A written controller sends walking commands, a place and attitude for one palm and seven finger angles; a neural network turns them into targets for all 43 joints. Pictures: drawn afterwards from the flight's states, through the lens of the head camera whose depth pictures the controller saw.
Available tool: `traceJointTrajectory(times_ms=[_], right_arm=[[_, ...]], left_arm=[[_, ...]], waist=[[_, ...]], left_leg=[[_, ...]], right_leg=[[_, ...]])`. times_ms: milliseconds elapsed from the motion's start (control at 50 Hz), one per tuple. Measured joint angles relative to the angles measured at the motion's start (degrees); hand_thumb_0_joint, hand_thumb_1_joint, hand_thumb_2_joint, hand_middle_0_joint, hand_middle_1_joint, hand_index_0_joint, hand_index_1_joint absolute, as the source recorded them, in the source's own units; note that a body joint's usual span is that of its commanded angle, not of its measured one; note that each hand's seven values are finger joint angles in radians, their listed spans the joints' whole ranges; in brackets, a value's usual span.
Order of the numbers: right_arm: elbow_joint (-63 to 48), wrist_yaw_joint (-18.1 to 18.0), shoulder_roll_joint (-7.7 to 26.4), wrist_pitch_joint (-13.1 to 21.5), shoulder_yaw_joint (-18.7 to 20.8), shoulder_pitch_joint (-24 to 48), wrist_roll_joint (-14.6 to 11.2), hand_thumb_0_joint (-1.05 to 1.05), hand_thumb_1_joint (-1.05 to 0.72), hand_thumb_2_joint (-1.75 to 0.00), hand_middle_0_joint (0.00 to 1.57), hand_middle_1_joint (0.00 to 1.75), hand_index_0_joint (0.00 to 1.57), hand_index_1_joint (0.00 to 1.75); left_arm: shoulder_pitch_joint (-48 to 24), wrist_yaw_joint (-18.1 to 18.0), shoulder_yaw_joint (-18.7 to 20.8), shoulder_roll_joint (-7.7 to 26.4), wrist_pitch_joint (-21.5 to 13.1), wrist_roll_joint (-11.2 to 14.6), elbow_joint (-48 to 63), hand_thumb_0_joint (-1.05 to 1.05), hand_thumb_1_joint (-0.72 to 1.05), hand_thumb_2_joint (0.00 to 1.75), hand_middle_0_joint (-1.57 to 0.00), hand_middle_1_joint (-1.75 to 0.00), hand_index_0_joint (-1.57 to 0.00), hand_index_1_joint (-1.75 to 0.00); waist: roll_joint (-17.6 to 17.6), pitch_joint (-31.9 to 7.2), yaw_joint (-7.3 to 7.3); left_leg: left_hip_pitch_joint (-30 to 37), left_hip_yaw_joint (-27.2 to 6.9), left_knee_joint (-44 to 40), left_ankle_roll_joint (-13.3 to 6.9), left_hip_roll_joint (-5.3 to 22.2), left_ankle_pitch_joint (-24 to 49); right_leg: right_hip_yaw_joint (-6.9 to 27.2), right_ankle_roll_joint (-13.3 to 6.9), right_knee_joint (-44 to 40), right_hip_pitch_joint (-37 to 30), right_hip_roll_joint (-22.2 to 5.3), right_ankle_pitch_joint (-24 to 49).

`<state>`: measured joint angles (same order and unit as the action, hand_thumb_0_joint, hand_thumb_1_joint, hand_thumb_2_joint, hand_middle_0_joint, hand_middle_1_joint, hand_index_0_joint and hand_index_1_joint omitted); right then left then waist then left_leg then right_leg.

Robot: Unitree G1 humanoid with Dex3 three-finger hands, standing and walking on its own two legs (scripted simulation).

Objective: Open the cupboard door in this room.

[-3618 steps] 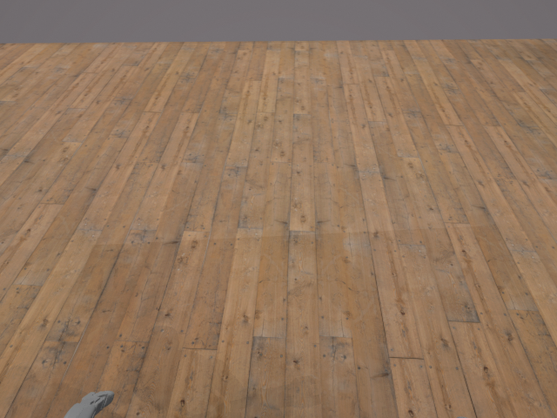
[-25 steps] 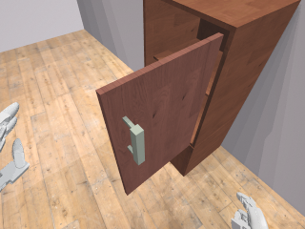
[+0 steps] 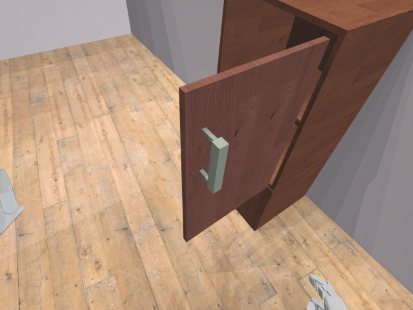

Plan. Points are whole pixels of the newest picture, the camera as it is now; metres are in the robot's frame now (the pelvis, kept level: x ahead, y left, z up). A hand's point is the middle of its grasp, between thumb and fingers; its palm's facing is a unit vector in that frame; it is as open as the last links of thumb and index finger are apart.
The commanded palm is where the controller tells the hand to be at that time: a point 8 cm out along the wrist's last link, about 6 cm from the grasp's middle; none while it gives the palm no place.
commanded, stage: step back with the hand held close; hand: left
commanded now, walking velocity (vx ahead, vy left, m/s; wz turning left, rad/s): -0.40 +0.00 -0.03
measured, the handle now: (210, 161) +0.39 +0.03 +0.07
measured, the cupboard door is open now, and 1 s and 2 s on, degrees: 92 92 92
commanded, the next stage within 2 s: stop stepping back and stand still in 0.24 s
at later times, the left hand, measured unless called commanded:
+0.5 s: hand out of the picture +0.05 +0.22 +0.19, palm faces +0.36 -0.74 -0.56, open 7.4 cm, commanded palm +0.03 +0.24 +0.19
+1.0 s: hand out of the picture -0.02 +0.26 +0.18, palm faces +0.46 -0.74 -0.49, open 7.4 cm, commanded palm -0.07 +0.28 +0.19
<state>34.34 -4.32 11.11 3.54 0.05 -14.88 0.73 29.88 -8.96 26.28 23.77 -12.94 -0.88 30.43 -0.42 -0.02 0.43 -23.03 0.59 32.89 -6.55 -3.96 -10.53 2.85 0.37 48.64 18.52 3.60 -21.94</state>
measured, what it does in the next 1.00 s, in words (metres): walks backwards: right foot, then left foot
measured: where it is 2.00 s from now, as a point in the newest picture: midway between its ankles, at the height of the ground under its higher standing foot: outside the picture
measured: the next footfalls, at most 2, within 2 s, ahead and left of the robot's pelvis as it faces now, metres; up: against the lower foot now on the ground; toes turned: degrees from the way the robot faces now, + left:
right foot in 0.30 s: -0.17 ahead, -0.10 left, +0.00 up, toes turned +1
left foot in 0.64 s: -0.16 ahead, +0.09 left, +0.00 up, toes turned +2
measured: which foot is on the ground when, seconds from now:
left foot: down 0.00-0.34, up 0.36-0.62, down 0.64-0.92, up 0.94-1.00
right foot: up 0.00-0.28, down 0.30-1.00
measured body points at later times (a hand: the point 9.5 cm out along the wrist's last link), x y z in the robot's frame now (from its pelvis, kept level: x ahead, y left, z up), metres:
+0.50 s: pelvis -0.14 -0.05 +0.01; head -0.13 -0.03 +0.46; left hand +0.03 +0.26 +0.22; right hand +0.00 -0.30 -0.08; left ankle -0.09 +0.07 -0.68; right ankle -0.24 -0.11 -0.73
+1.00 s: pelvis -0.22 -0.01 +0.00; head -0.23 -0.02 +0.45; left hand -0.05 +0.30 +0.20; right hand -0.07 -0.24 -0.09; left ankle -0.23 +0.09 -0.68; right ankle -0.21 -0.10 -0.73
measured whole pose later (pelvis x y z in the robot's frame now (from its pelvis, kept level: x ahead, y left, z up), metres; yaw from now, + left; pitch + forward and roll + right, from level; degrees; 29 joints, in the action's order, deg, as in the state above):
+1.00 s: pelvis -0.22 -0.01 +0.00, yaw -2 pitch -2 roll +0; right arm 37.8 -3.1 10.7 4.4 -1.2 -13.4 0.2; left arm 30.0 -8.6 25.7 24.0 -11.3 1.8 23.5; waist -1.0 -0.2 1.5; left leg -23.4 1.4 55.5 -1.1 0.0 -25.4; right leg -5.1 -3.8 31.2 14.3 1.2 -15.2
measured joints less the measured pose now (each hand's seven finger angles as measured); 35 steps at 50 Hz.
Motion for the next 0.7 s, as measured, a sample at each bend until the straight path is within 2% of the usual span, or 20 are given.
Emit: traceJointTrajectory(times_ms=[80,160,220,280,300,320,340,360,400,440,480,540,620,640,660,700], right_arm=[[1.2,1.0,-1.6,1.7,-0.7,2.0,0.3,0.01,-0.91,-0.90,0.20,0.30,0.20,0.30],[1.2,2.1,-2.0,3.1,-1.2,6.5,0.4,0.01,-0.91,-0.90,0.21,0.30,0.20,0.30],[0.2,2.9,-1.9,3.1,-1.4,10.1,0.5,0.01,-0.91,-0.90,0.21,0.30,0.20,0.30],[-1.6,3.5,-1.7,2.7,-1.4,12.7,0.5,0.01,-0.91,-0.90,0.21,0.30,0.20,0.30],[-2.3,3.6,-1.4,2.5,-1.3,13.2,0.4,0.01,-0.91,-0.90,0.21,0.30,0.20,0.30],[-2.5,3.7,-0.7,2.1,-1.0,13.7,0.3,0.01,-0.91,-0.90,0.21,0.30,0.20,0.30],[-2.5,3.6,-0.1,1.4,-0.8,13.7,0.0,0.01,-0.91,-0.90,0.21,0.30,0.20,0.30],[-2.2,3.4,0.1,0.6,-0.6,13.1,-0.6,0.01,-0.91,-0.90,0.20,0.30,0.20,0.30],[-0.7,3.3,0.0,-0.8,-0.5,10.2,-1.8,0.01,-0.91,-0.90,0.20,0.30,0.20,0.30],[0.4,3.1,-0.2,-2.0,-0.4,6.8,-2.2,0.01,-0.91,-0.90,0.20,0.30,0.20,0.30],[1.2,2.4,0.4,-2.5,-0.3,3.9,-2.3,0.01,-0.91,-0.90,0.20,0.30,0.20,0.30],[2.4,0.7,2.6,-1.4,0.2,0.8,-2.1,0.01,-0.91,-0.90,0.20,0.30,0.20,0.30],[4.2,-0.7,4.7,-0.6,1.0,-0.8,-2.0,0.01,-0.91,-0.90,0.20,0.30,0.20,0.30],[4.1,-0.7,4.9,-0.6,1.0,-0.6,-1.9,0.01,-0.91,-0.90,0.20,0.30,0.20,0.30],[3.7,-0.7,4.9,-0.5,0.9,0.0,-1.8,0.01,-0.91,-0.90,0.20,0.30,0.20,0.30],[2.3,-0.4,3.6,-0.2,0.8,2.0,-1.7,0.01,-0.91,-0.90,0.20,0.30,0.20,0.30]], left_arm=[[0.1,-0.6,0.7,-0.6,-0.2,1.5,-0.9,0.01,0.89,0.90,-0.21,-0.30,-0.21,-0.30],[-2.0,0.5,-2.0,-0.5,0.9,2.8,-0.9,0.01,0.89,0.90,-0.21,-0.30,-0.21,-0.30],[-1.9,2.3,-2.8,2.2,1.5,3.6,1.9,0.01,0.89,0.90,-0.21,-0.30,-0.21,-0.30],[0.7,3.5,-0.5,6.7,1.4,5.0,6.1,0.01,0.89,0.90,-0.21,-0.30,-0.21,-0.30],[1.9,3.8,0.7,8.2,1.3,5.5,7.3,0.01,0.89,0.90,-0.22,-0.30,-0.21,-0.30],[2.7,4.2,1.4,8.7,1.0,5.9,8.1,0.01,0.89,0.90,-0.22,-0.30,-0.21,-0.30],[3.7,4.5,1.9,9.0,0.6,6.3,8.7,0.01,0.89,0.90,-0.22,-0.30,-0.22,-0.30],[5.1,4.6,2.6,9.6,0.2,6.6,9.3,0.01,0.89,0.90,-0.22,-0.30,-0.22,-0.30],[8.5,4.1,4.3,10.1,-1.0,6.6,9.5,0.01,0.88,0.90,-0.22,-0.30,-0.22,-0.31],[11.3,3.5,5.9,8.9,-0.6,6.0,8.2,0.01,0.88,0.90,-0.22,-0.31,-0.22,-0.31],[10.8,2.6,5.3,6.1,0.9,5.4,4.6,0.01,0.88,0.90,-0.22,-0.30,-0.22,-0.31],[4.7,0.6,1.4,0.7,3.4,4.2,-3.8,0.01,0.88,0.90,-0.22,-0.30,-0.22,-0.31],[-3.4,-0.7,-4.3,-4.9,6.4,2.8,-9.9,0.01,0.89,0.90,-0.21,-0.30,-0.21,-0.30],[-3.9,-0.8,-5.2,-5.5,6.8,2.6,-9.2,0.01,0.89,0.90,-0.21,-0.30,-0.21,-0.30],[-4.0,-0.9,-5.9,-5.6,6.9,2.5,-7.8,0.01,0.89,0.90,-0.21,-0.30,-0.21,-0.30],[-2.9,-0.8,-6.0,-4.2,6.5,2.4,-4.2,0.02,0.89,0.90,-0.21,-0.30,-0.21,-0.30]], waist=[[0.3,-1.9,0.98],[0.5,0.2,1.00],[1.6,2.9,0.61],[3.0,5.0,0.21],[3.3,5.5,0.19],[1.8,6.3,-0.05],[0.1,6.9,-0.31],[-0.2,6.8,-0.36],[1.7,4.7,0.56],[3.9,1.2,1.40],[4.6,-1.6,1.95],[3.2,-4.1,1.94],[2.3,-4.3,1.07],[2.5,-3.9,0.68],[2.9,-3.1,0.10],[4.7,-0.5,-0.70]], left_leg=[[-1.6,1.3,-6.2,0.7,1.6,4.4],[-3.6,2.1,-12.5,1.6,3.0,10.2],[-5.1,3.0,-15.2,2.1,3.6,14.1],[-7.0,4.1,-16.0,2.7,3.8,17.1],[-7.8,4.3,-15.7,3.0,3.9,17.9],[-8.4,3.4,-15.0,3.3,4.8,18.5],[-8.9,2.1,-13.4,3.8,5.8,16.3],[-10.3,1.0,-9.5,4.6,5.8,10.2],[-13.7,-0.9,5.9,6.2,3.5,-2.0],[-14.4,-0.2,16.6,7.0,2.4,-4.8],[-11.3,1.5,19.0,7.3,2.9,-5.6],[-3.7,2.7,14.2,6.3,3.7,-7.5],[6.5,2.9,4.0,4.3,4.2,-8.1],[9.0,2.9,0.4,3.9,4.2,-6.3],[10.9,2.9,-3.2,4.6,4.1,-7.5],[11.5,3.7,-4.3,5.5,3.2,-8.1]], right_leg=[[-0.6,-0.4,-7.7,-7.2,-1.0,-5.4],[-1.4,-0.5,-17.4,-11.4,-0.9,-3.6],[-1.5,-0.3,-19.5,-11.5,-0.5,-2.6],[-2.3,-0.3,-20.0,-10.6,-0.3,-2.9],[-2.8,-1.1,-20.9,-10.6,-0.4,-3.7],[-3.8,-2.4,-21.0,-10.6,0.8,-4.3],[-4.8,-3.3,-21.3,-11.0,2.1,-3.5],[-5.3,-3.9,-21.8,-11.3,2.5,-2.1],[-4.9,-4.2,-22.2,-11.6,1.3,-0.8],[-3.9,-4.2,-22.3,-11.3,-0.2,-0.5],[-3.0,-4.2,-22.9,-11.5,-1.1,0.0],[-3.7,-3.7,-23.5,-12.0,-2.0,0.6],[-6.5,-2.7,-21.9,-11.3,-3.1,0.3],[-7.0,-2.4,-20.7,-10.6,-3.3,-0.1],[-7.3,-2.0,-18.8,-9.5,-3.6,-0.5],[-6.1,-0.6,-13.2,-6.6,-4.6,0.9]])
